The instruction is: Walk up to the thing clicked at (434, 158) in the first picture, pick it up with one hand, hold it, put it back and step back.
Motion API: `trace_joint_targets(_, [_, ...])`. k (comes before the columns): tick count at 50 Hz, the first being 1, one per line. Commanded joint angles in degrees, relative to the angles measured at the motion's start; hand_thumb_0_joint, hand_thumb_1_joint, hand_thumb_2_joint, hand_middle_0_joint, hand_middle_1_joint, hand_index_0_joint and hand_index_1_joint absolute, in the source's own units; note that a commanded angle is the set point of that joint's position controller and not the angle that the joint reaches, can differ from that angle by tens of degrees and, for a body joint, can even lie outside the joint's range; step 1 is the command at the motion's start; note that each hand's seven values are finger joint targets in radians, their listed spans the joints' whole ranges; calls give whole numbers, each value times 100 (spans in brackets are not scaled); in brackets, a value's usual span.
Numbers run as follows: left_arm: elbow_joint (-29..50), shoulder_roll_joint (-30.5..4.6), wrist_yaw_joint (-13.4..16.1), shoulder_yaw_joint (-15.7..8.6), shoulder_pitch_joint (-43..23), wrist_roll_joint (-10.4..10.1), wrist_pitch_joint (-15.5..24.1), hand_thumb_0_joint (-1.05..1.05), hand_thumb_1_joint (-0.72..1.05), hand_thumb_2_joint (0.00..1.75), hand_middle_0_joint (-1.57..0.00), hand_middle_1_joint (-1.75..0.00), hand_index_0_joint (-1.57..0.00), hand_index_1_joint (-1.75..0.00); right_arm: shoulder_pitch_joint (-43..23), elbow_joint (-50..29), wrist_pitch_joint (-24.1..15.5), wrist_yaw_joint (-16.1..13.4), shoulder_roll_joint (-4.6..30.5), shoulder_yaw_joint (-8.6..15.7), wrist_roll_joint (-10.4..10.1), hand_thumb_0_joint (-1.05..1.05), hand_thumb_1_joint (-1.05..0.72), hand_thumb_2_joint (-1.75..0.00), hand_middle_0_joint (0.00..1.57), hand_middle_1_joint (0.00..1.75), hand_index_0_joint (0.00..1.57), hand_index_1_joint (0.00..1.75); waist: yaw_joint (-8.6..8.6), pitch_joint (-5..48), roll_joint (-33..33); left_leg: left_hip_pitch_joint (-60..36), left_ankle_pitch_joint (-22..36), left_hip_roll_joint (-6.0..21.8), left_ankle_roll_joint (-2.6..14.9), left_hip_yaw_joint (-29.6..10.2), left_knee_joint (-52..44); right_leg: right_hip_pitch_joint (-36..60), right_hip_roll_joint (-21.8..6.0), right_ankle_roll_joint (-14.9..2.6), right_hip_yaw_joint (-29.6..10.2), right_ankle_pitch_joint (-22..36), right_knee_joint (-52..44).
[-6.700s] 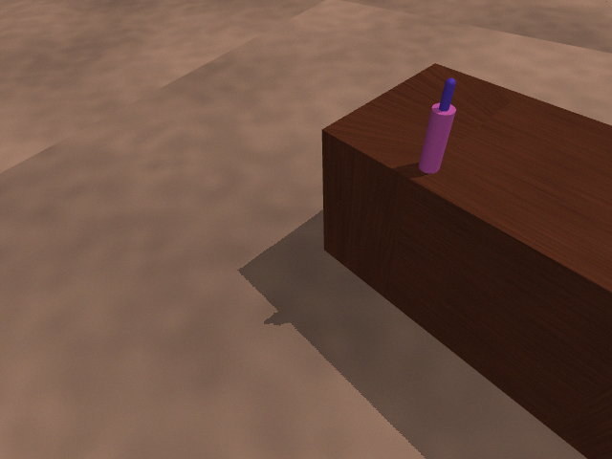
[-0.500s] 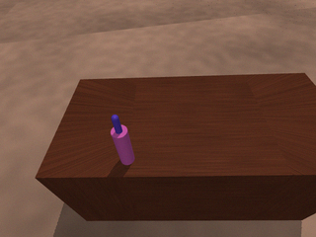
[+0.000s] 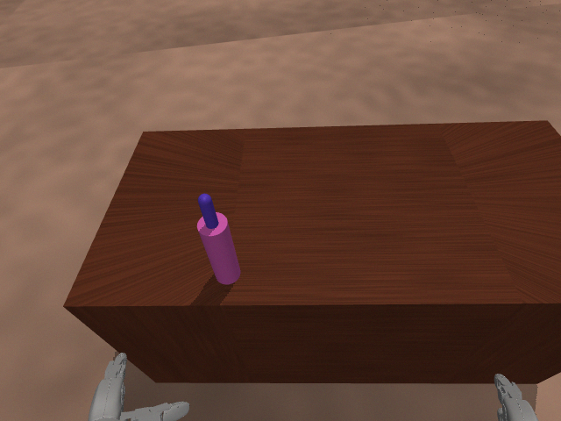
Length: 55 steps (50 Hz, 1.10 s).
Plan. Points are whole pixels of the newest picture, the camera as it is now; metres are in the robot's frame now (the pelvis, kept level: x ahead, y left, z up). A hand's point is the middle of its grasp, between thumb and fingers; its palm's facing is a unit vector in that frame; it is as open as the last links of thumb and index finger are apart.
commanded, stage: rise first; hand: left
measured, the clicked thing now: (217, 240) +0.44 +0.18 -0.05
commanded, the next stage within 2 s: go down in 0.94 s
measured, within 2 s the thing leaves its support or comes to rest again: neither
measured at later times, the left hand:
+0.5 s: hand (146, 388) +0.18 +0.24 -0.06, palm faces +0.26 -0.91 -0.32, open 17.5 cm
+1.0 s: hand (136, 387) +0.17 +0.24 -0.02, palm faces +0.27 -0.91 -0.33, open 17.6 cm
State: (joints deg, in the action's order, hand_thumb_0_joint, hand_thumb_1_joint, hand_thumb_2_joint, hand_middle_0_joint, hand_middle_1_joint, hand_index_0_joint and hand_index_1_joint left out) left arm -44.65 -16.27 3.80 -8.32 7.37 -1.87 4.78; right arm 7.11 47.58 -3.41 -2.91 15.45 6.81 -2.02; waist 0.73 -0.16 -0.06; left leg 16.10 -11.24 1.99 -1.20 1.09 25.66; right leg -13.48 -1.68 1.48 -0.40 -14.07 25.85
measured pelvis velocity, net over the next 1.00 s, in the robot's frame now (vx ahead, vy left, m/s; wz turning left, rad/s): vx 0.00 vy -0.01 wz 0.01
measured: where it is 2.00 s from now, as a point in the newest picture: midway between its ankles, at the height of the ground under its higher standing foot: outside the picture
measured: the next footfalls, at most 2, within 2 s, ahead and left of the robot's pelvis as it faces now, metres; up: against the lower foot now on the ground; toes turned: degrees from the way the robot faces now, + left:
none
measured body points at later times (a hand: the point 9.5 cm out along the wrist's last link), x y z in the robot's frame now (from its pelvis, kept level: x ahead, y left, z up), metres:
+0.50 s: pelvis +0.01 -0.01 +0.00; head +0.01 -0.01 +0.45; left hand +0.16 +0.29 -0.04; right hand +0.17 -0.27 -0.08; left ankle +0.02 +0.13 -0.74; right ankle -0.01 -0.14 -0.74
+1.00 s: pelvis +0.00 -0.01 +0.00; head -0.01 -0.02 +0.45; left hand +0.15 +0.29 +0.00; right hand +0.16 -0.27 -0.08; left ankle +0.02 +0.13 -0.74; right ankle -0.01 -0.14 -0.74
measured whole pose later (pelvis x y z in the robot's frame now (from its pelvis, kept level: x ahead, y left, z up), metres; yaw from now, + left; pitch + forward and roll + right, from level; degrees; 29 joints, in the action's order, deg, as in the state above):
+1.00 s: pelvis +0.00 -0.01 +0.00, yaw +1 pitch -4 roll +0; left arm -14.2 -15.0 3.1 -9.6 21.7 -1.8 7.7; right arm 14.3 34.9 -5.2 -3.2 13.5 5.3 -0.7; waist 1.5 -2.5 -1.2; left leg 8.1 -10.2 2.1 -1.7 0.3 22.2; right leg -5.4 -1.5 1.0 0.5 -13.6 22.9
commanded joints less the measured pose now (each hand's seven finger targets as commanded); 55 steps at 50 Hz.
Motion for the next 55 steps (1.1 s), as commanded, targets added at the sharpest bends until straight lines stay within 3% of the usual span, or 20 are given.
trace_joint_targets(1, [1312,-1075,122,-325,-516,-5,278,0,-46,8,-5,-5,-5,-6,-412,-947,-283,-123,910,244,14,0,40,-8,5,5,5,5,2,662,-165,-528,387,-141,90,195,-429,19,183,-191,269,510,-445])
trace_joint_targets(13, [2375,-948,150,-389,317,25,345,0,-56,5,-4,-5,-4,-5,38,-1894,-431,-175,743,152,55,0,53,-4,5,5,5,5,-12,734,31,-913,1070,-179,120,251,-368,430,126,-129,293,1230,-494])
trace_joint_targets(15, [2503,-1051,157,-502,379,24,343,0,-55,4,-4,-5,-4,-5,160,-1932,-404,-167,678,81,53,0,54,-4,5,5,5,5,26,612,-22,-878,1052,-180,114,257,-409,437,133,-139,307,1211,-515])
trace_joint_targets(17, [2443,-790,99,-308,497,7,340,0,-56,5,-4,-5,-4,-5,341,-1938,-390,-132,570,20,53,0,54,-4,5,5,5,5,-14,330,-44,-822,761,-170,105,257,-488,339,152,-156,318,913,-587])
trace_joint_targets(20, [2920,-1030,122,-516,333,-5,382,0,-55,5,-4,-5,-4,-5,212,-2252,-432,-141,735,131,51,0,55,-4,5,5,5,5,2,447,-146,-916,801,-163,90,251,-524,453,153,-168,322,945,-592])
trace_joint_targets(22, [2886,-827,72,-342,554,-26,346,0,-55,5,-4,-4,-3,-5,331,-2150,-412,-125,725,162,50,0,55,-4,5,5,5,5,-53,217,-145,-886,705,-163,100,264,-560,347,152,-163,320,878,-640])
trace_joint_targets(25, [3389,-1070,97,-561,438,-17,412,0,-55,5,-4,-4,-3,-5,254,-2136,-431,-104,507,-8,52,0,55,-4,5,5,5,5,101,374,-370,-956,861,-192,105,291,-524,510,112,-163,303,1019,-633])
trace_joint_targets(28, [3195,-720,47,-354,752,-23,394,0,-57,6,-4,-5,-4,-6,247,-2288,-452,-104,632,105,82,0,54,-5,5,5,5,5,-15,315,-11,-982,827,-170,133,274,-517,489,131,-136,317,1008,-655])
trace_joint_targets(30, [3383,-887,56,-516,706,-12,426,0,-57,6,-4,-5,-4,-6,334,-2053,-428,-88,455,9,77,0,53,-5,5,5,5,5,73,318,-167,-998,848,-182,128,274,-524,528,111,-146,317,1000,-667])
trace_joint_targets(32, [3440,-923,58,-562,778,-13,429,0,-56,6,-4,-5,-3,-6,81,-2492,-466,-132,820,227,102,0,54,-4,5,5,5,5,-2,460,139,-1092,974,-170,147,255,-496,614,128,-111,319,1139,-666])
trace_joint_targets(35, [3685,-1036,53,-667,755,-19,476,0,-58,6,-4,-5,-3,-6,350,-2143,-423,-124,580,90,105,0,53,-5,5,5,5,5,57,274,-70,-1080,920,-193,145,279,-530,541,111,-119,316,1073,-715])
trace_joint_targets(39, [3743,-787,-3,-466,981,-27,503,0,-58,6,-4,-5,-4,-6,222,-2129,-451,-98,502,56,108,0,53,-5,5,5,5,5,62,91,-20,-979,482,-198,167,278,-619,436,101,-127,322,623,-804])
trace_joint_targets(44, [4170,-953,9,-620,965,-22,604,0,-57,7,-4,-5,-3,-6,195,-2183,-488,-108,633,141,116,0,54,-5,5,5,5,5,69,251,-73,-1080,701,-205,166,268,-594,544,98,-127,328,849,-773])
trace_joint_targets(45, [4128,-749,-18,-436,1008,-23,612,0,-58,7,-4,-5,-4,-6,125,-2305,-508,-99,571,70,104,0,53,-5,5,5,5,5,21,146,47,-1082,574,-190,166,255,-631,482,123,-131,344,700,-779])
trace_joint_targets(47, [4019,-1011,17,-745,964,-28,610,0,-59,8,-4,-5,-3,-6,290,-2167,-486,-126,804,312,120,0,53,-5,5,5,5,5,24,63,13,-1004,460,-167,149,228,-669,476,145,-148,360,590,-795])
trace_joint_targets(48, [4171,-1009,7,-731,983,-32,627,0,-59,8,-4,-5,-3,-6,209,-2114,-484,-101,619,143,106,0,53,-5,5,5,5,5,117,35,-93,-956,379,-175,143,223,-704,469,145,-166,375,489,-801])
trace_joint_targets(51, [4036,-773,-36,-515,1094,-40,660,0,-59,8,-4,-5,-3,-6,182,-2033,-522,-82,665,229,102,0,54,-5,5,5,5,5,47,-38,-217,-938,212,-182,137,247,-736,386,142,-178,358,346,-806])
trace_joint_targets(53, [3961,-604,-69,-366,1045,-27,682,0,-61,0,-9,-7,-10,-6,110,-2218,-569,-54,408,-45,101,0,50,-5,5,5,5,5,43,14,65,-941,182,-167,163,216,-704,421,154,-145,380,308,-825])
trace_joint_targets(54, [4462,-101,-187,-374,613,-263,840,0,-61,5,-8,-9,-8,-9,3,-2221,-579,38,214,-200,159,0,47,-6,5,5,5,5,6,195,3,-647,148,-205,161,176,-419,274,146,-128,334,307,-627])
trace_joint_targets(55, [4285,-543,-192,-775,641,-249,881,0,-61,5,-8,-11,-8,-11,-73,-2248,-589,21,508,51,156,0,47,-6,5,5,5,5,53,331,34,-689,162,-202,155,159,-374,280,135,-120,333,271,-613])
